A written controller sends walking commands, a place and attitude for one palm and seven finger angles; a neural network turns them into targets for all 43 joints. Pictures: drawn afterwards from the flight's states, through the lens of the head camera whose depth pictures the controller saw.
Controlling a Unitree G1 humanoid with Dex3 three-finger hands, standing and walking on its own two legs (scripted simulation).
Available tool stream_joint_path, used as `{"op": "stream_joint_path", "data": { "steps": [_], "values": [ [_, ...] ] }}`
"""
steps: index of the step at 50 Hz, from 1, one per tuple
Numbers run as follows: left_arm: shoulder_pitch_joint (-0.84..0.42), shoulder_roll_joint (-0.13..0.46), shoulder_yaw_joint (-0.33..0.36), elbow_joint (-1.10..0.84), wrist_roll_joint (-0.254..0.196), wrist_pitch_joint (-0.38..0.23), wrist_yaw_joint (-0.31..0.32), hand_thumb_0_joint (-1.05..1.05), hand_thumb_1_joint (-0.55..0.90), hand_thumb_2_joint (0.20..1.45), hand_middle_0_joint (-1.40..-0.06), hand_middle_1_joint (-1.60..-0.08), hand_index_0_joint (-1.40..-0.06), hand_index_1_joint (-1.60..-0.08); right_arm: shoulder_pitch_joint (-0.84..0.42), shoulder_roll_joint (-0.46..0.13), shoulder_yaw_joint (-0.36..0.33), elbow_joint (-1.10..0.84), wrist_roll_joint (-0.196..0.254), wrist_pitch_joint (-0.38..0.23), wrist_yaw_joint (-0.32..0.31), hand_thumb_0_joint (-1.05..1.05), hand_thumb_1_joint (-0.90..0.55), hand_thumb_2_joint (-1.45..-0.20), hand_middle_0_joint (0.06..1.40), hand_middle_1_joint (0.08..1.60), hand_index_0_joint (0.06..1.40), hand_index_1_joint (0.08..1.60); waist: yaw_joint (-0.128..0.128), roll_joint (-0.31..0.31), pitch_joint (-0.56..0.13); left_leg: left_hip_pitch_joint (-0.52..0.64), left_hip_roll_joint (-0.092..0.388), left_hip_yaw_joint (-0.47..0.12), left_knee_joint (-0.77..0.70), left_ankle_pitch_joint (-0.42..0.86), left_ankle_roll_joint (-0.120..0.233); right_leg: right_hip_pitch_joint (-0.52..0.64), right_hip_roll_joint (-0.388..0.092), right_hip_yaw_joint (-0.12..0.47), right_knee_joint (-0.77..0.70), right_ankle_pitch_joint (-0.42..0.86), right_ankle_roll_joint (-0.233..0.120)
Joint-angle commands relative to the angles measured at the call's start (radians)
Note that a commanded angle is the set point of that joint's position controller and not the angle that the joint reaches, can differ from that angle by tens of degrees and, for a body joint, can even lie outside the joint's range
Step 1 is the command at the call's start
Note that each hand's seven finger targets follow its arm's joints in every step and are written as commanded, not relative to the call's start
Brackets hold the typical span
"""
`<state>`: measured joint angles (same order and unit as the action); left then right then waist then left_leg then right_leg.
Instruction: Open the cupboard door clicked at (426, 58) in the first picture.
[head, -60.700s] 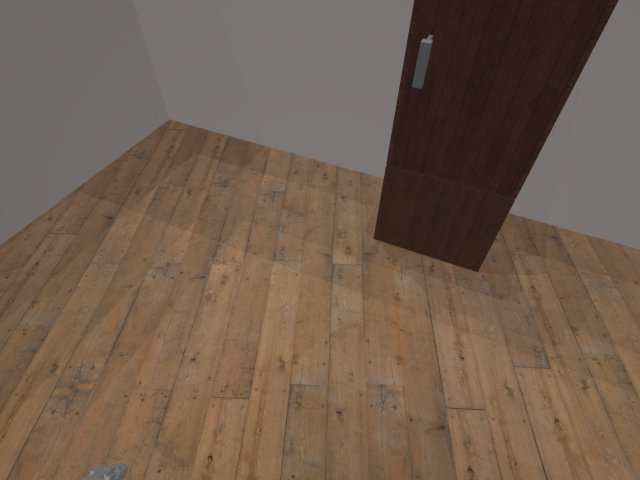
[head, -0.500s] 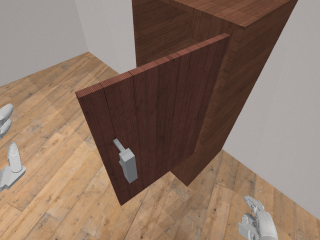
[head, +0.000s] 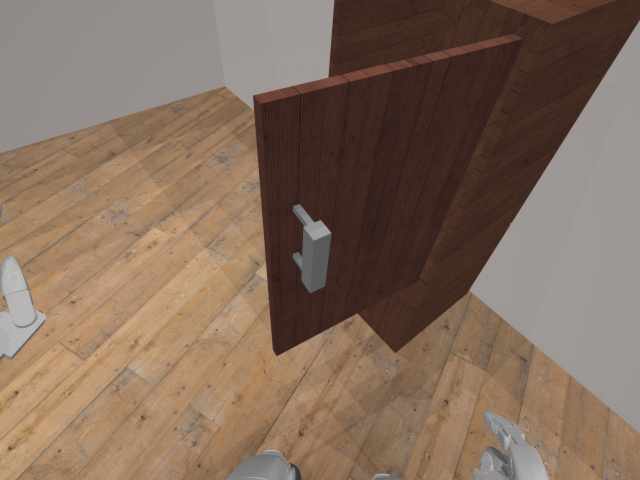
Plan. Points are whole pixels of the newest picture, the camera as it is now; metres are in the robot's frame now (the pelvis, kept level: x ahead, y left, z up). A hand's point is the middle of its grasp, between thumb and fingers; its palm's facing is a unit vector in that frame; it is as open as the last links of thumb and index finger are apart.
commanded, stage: step back with the hand held close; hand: left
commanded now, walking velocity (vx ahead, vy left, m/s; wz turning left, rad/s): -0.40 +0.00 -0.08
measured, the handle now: (306, 247) +0.41 +0.05 +0.05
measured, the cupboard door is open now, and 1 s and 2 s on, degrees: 83 83 83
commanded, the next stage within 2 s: stop stepping back and stand still in 0.12 s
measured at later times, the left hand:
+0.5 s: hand out of the picture +0.12 +0.29 +0.18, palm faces +0.36 -0.86 -0.35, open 7.5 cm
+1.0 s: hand out of the picture +0.06 +0.29 +0.19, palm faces +0.35 -0.87 -0.35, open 7.5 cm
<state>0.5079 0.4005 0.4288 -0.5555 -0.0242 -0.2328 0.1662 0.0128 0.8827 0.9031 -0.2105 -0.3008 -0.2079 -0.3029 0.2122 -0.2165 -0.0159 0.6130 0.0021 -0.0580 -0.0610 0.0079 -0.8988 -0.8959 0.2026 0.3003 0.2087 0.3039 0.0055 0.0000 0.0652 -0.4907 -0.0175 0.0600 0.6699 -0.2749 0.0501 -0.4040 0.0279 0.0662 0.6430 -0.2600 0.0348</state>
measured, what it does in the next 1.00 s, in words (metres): walks backwards: right foot, then left foot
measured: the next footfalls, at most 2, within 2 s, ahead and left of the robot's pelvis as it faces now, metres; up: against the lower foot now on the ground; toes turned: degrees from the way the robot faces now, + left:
right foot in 0.28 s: -0.16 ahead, -0.11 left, +0.00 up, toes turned -5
left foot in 0.44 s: -0.01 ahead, +0.09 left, +0.00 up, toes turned -5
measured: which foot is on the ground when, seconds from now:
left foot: down 0.00-0.26, up 0.28-0.42, down 0.44-0.76, up 0.78-1.00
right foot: up 0.00-0.26, down 0.28-0.46, up 0.48-0.76, down 0.78-1.00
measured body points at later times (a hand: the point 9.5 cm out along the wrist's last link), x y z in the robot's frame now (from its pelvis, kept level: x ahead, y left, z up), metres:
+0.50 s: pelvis -0.12 +0.04 +0.01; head -0.11 +0.08 +0.46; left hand +0.10 +0.33 +0.20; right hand +0.01 -0.22 -0.06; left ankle -0.05 +0.09 -0.72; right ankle -0.20 -0.10 -0.70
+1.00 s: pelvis -0.18 +0.06 +0.02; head -0.20 +0.09 +0.47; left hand +0.03 +0.34 +0.21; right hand -0.09 -0.21 -0.07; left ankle -0.12 +0.19 -0.70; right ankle -0.22 -0.02 -0.72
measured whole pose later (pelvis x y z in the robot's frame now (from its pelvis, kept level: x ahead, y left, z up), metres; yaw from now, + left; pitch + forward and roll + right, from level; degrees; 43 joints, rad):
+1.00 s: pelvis -0.18 +0.06 +0.02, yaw -8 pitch -2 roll +0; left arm 0.49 0.36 0.38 -0.47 -0.02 -0.19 0.16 0.01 0.88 0.90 -0.21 -0.30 -0.21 -0.30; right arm 0.30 -0.21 -0.02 0.69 -0.01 -0.10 -0.10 0.01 -0.90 -0.90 0.20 0.30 0.21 0.30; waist 0.00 -0.05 -0.04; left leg -0.37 0.08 0.07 0.72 -0.32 0.01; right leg -0.16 0.02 -0.09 0.51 -0.32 -0.07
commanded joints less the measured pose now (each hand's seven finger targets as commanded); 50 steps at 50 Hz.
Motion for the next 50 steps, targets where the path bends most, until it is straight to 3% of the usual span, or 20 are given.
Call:
{"op": "stream_joint_path", "data": {
  "steps": [1, 2, 4, 10, 12, 13, 15, 16, 17, 20, 22, 24, 25, 29, 35, 36, 38, 40, 43, 50],
  "values": [
    [-0.128, 0.269, 0.218, -0.259, -0.011, -0.075, 0.037, 0.0, 0.9, 0.9, -0.2, -0.3, -0.2, -0.3, -0.095, -0.099, -0.061, -0.152, -0.02, -0.105, -0.02, 0.0, -0.9, -0.9, 0.2, 0.3, 0.2, 0.3, -0.016, 0.237, -0.188, -0.138, 0.415, -0.493, -0.583, -0.442, 0.099, 0.13, 0.093, 0.024, 0.676, -0.258, -0.023],
    [-0.137, 0.247, 0.197, -0.247, -0.019, -0.08, 0.031, 0.0, 0.9, 0.9, -0.2, -0.3, -0.2, -0.3, -0.107, -0.112, -0.074, -0.134, -0.016, -0.117, -0.004, 0.0, -0.9, -0.9, 0.2, 0.3, 0.2, 0.3, -0.004, 0.132, -0.208, -0.052, 0.378, -0.384, -0.513, -0.332, 0.086, 0.097, 0.095, 0.011, 0.688, -0.256, -0.024],
    [-0.03, 0.18, 0.152, -0.173, -0.038, -0.054, 0.028, 0.0, 0.9, 0.9, -0.2, -0.3, -0.2, -0.3, -0.126, -0.119, -0.082, -0.123, -0.003, -0.116, 0.023, 0.0, -0.9, -0.9, 0.2, 0.3, 0.2, 0.3, 0.009, 0.191, -0.208, -0.014, 0.327, -0.207, -0.495, -0.308, 0.044, 0.105, 0.091, -0.073, 0.634, -0.255, -0.024],
    [-0.073, 0.202, 0.107, -0.219, -0.059, -0.039, 0.01, 0.0, 0.9, 0.9, -0.2, -0.3, -0.2, -0.3, -0.117, -0.091, -0.044, -0.105, -0.012, -0.114, 0.036, 0.0, -0.9, -0.9, 0.2, 0.3, 0.2, 0.3, 0.009, 0.288, -0.228, 0.144, 0.268, -0.118, -0.579, -0.242, -0.085, 0.253, 0.091, -0.188, 0.004, -0.376, -0.08],
    [-0.07, 0.219, 0.116, -0.215, -0.058, -0.056, -0.007, 0.0, 0.9, 0.9, -0.2, -0.3, -0.2, -0.3, -0.081, -0.08, -0.044, -0.092, -0.018, -0.103, 0.039, 0.0, -0.9, -0.9, 0.2, 0.3, 0.2, 0.3, 0.012, 0.1, -0.226, 0.274, 0.152, 0.006, -0.266, -0.075, -0.15, 0.175, -0.05, -0.031, -0.431, -0.324, -0.126],
    [-0.079, 0.258, 0.134, -0.223, -0.046, -0.063, -0.006, 0.0, 0.9, 0.9, -0.2, -0.3, -0.2, -0.3, -0.071, -0.082, -0.048, -0.077, -0.009, -0.09, 0.036, 0.0, -0.9, -0.9, 0.2, 0.3, 0.2, 0.3, 0.012, -0.137, -0.154, 0.332, 0.054, 0.032, 0.14, -0.031, -0.147, -0.083, -0.265, 0.24, -0.567, -0.24, -0.18],
    [-0.063, 0.308, 0.18, -0.19, -0.033, -0.049, 0.009, 0.0, 0.9, 0.9, -0.2, -0.3, -0.2, -0.3, -0.114, -0.097, -0.014, -0.095, -0.043, -0.083, 0.044, 0.0, -0.9, -0.9, 0.2, 0.3, 0.2, 0.3, 0.012, -0.033, -0.188, 0.125, 0.031, -0.048, 0.475, -0.123, -0.113, -0.009, -0.376, 0.194, -0.452, 0.139, -0.269],
    [-0.07, 0.18, 0.07, -0.124, -0.046, -0.016, -0.013, 0.0, 0.9, 0.9, -0.2, -0.3, -0.2, -0.3, -0.062, -0.086, -0.032, -0.107, 0.007, -0.078, 0.026, 0.0, -0.9, -0.9, 0.2, 0.3, 0.2, 0.3, -0.014, -0.227, -0.145, -0.029, 0.005, -0.099, 0.423, -0.1, -0.088, 0.141, -0.298, 0.187, -0.361, 0.24, -0.218],
    [-0.107, 0.192, 0.099, -0.115, -0.042, 0.002, -0.009, 0.0, 0.9, 0.9, -0.2, -0.3, -0.2, -0.3, -0.103, -0.104, -0.034, -0.139, 0.021, -0.087, 0.009, 0.0, -0.9, -0.9, 0.2, 0.3, 0.2, 0.3, -0.022, -0.258, -0.042, -0.013, 0.054, -0.104, 0.326, -0.054, -0.074, 0.109, -0.286, 0.192, -0.341, 0.327, -0.197],
    [-0.148, 0.197, 0.11, -0.12, -0.032, 0.002, 0.001, 0.0, 0.9, 0.9, -0.2, -0.3, -0.2, -0.3, -0.102, -0.108, -0.012, -0.112, 0.01, -0.102, -0.026, 0.0, -0.9, -0.9, 0.2, 0.3, 0.2, 0.3, -0.039, 0.027, -0.075, 0.293, 0.018, -0.025, -0.212, 0.059, -0.04, 0.136, -0.175, 0.029, -0.182, 0.279, -0.116],
    [-0.178, 0.208, 0.109, -0.207, -0.028, -0.024, 0.008, 0.0, 0.9, 0.9, -0.2, -0.3, -0.2, -0.3, -0.073, -0.129, -0.022, -0.136, 0.009, -0.132, -0.024, 0.0, -0.9, -0.9, 0.2, 0.3, 0.2, 0.3, -0.017, 0.278, -0.182, 0.488, 0.209, -0.287, -0.308, 0.393, 0.041, 0.063, -0.021, -0.062, 0.057, -0.008, -0.025],
    [-0.147, 0.232, 0.12, -0.23, -0.035, -0.031, 0.006, 0.0, 0.9, 0.9, -0.2, -0.3, -0.2, -0.3, -0.075, -0.104, -0.025, -0.112, -0.012, -0.155, -0.013, 0.0, -0.9, -0.9, 0.2, 0.3, 0.2, 0.3, -0.031, 0.232, -0.219, 0.43, 0.317, -0.54, -0.496, 0.042, 0.05, 0.024, 0.018, -0.014, 0.261, -0.312, -0.028],
    [-0.105, 0.257, 0.141, -0.268, -0.035, -0.037, 0.004, 0.0, 0.9, 0.9, -0.2, -0.3, -0.2, -0.3, -0.094, -0.097, -0.025, -0.12, -0.011, -0.167, -0.006, 0.0, -0.9, -0.9, 0.2, 0.3, 0.2, 0.3, -0.014, 0.206, -0.202, 0.362, 0.319, -0.547, -0.554, -0.2, 0.038, 0.038, 0.011, 0.004, 0.299, -0.277, -0.04],
    [0.124, 0.177, 0.108, -0.252, -0.013, -0.008, 0.008, 0.0, 0.9, 0.9, -0.2, -0.3, -0.2, -0.3, -0.1, -0.101, -0.025, -0.126, -0.012, -0.141, 0.011, 0.0, -0.9, -0.9, 0.2, 0.3, 0.2, 0.3, 0.003, 0.273, -0.108, 0.077, 0.201, -0.213, -0.644, -0.413, -0.03, 0.215, 0.047, -0.146, 0.223, -0.153, -0.052],
    [0.081, 0.214, 0.135, -0.114, -0.016, 0.037, 0.017, 0.0, 0.9, 0.9, -0.2, -0.3, -0.2, -0.3, -0.078, -0.098, -0.039, -0.115, -0.027, -0.092, -0.027, 0.0, -0.9, -0.9, 0.2, 0.3, 0.2, 0.3, 0.004, 0.188, -0.127, 0.035, 0.165, -0.111, -0.479, -0.335, -0.075, 0.45, 0.072, -0.214, -0.191, -0.267, -0.1],
    [0.072, 0.209, 0.118, -0.102, -0.016, 0.043, 0.007, 0.0, 0.9, 0.9, -0.2, -0.3, -0.2, -0.3, -0.075, -0.089, -0.038, -0.111, -0.026, -0.081, -0.027, 0.0, -0.9, -0.9, 0.2, 0.3, 0.2, 0.3, 0.003, 0.073, -0.126, -0.011, 0.11, -0.062, -0.297, -0.27, -0.077, 0.478, 0.007, -0.126, -0.327, -0.246, -0.116],
    [-0.025, 0.253, 0.14, -0.128, -0.022, 0.037, -0.013, 0.0, 0.9, 0.9, -0.2, -0.3, -0.2, -0.3, -0.069, -0.115, -0.05, -0.1, -0.013, -0.058, -0.016, 0.0, -0.9, -0.9, 0.2, 0.3, 0.2, 0.3, -0.005, -0.209, -0.067, -0.112, 0.01, -0.025, 0.377, -0.122, -0.057, 0.183, -0.36, 0.337, -0.521, -0.328, -0.251],
    [-0.132, 0.223, 0.118, -0.103, -0.02, 0.014, -0.018, 0.0, 0.9, 0.9, -0.2, -0.3, -0.2, -0.3, -0.057, -0.1, -0.045, -0.083, -0.008, -0.065, 0.001, 0.0, -0.9, -0.9, 0.2, 0.3, 0.2, 0.3, -0.038, -0.171, -0.112, -0.18, 0.04, -0.077, 0.598, -0.076, -0.076, 0.098, -0.362, 0.301, -0.518, -0.537, -0.266],
    [-0.122, 0.18, 0.063, -0.07, -0.005, -0.007, -0.015, 0.0, 0.9, 0.9, -0.2, -0.3, -0.2, -0.3, -0.079, -0.122, -0.057, -0.096, -0.004, -0.076, -0.018, 0.0, -0.9, -0.9, 0.2, 0.3, 0.2, 0.3, -0.036, -0.054, 0.041, -0.149, 0.108, -0.075, 0.456, -0.001, -0.053, 0.035, -0.314, 0.235, -0.522, -0.458, -0.239],
    [-0.122, 0.214, 0.111, -0.176, -0.014, -0.035, 0.027, 0.0, 0.9, 0.9, -0.2, -0.3, -0.2, -0.3, -0.064, -0.096, -0.035, -0.114, -0.014, -0.13, -0.058, 0.0, -0.9, -0.9, 0.2, 0.3, 0.2, 0.3, -0.016, 0.041, -0.053, 0.363, 0.059, 0.059, -0.222, -0.042, -0.025, 0.042, -0.158, 0.0, -0.208, -0.269, -0.162]
  ]
}}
